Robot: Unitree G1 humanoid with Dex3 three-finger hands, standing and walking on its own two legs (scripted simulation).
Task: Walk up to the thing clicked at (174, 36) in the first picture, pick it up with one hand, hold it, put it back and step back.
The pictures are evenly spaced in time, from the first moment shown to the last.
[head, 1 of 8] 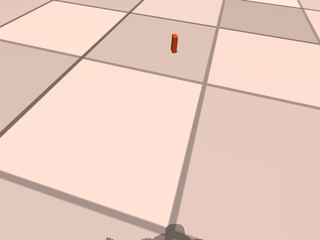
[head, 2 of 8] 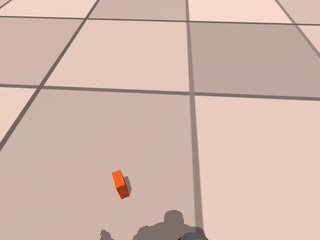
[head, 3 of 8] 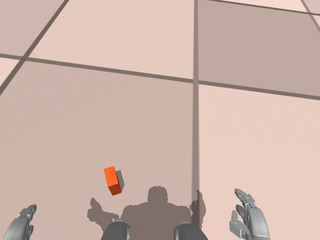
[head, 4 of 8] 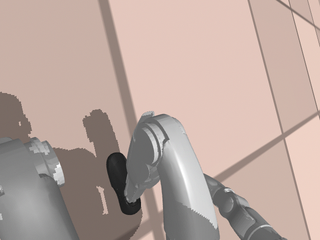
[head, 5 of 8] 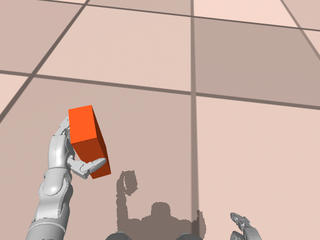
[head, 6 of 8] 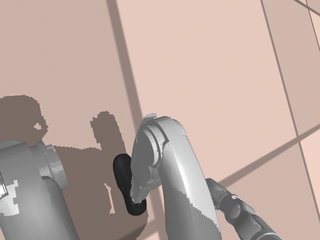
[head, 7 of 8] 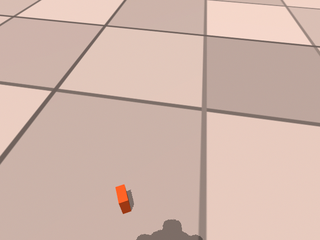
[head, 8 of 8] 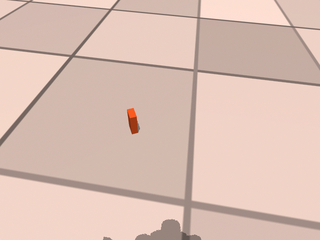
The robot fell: no
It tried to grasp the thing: yes
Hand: left
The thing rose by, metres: 0.67
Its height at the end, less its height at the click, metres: +0.00
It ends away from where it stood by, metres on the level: 0.01
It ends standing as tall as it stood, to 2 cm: yes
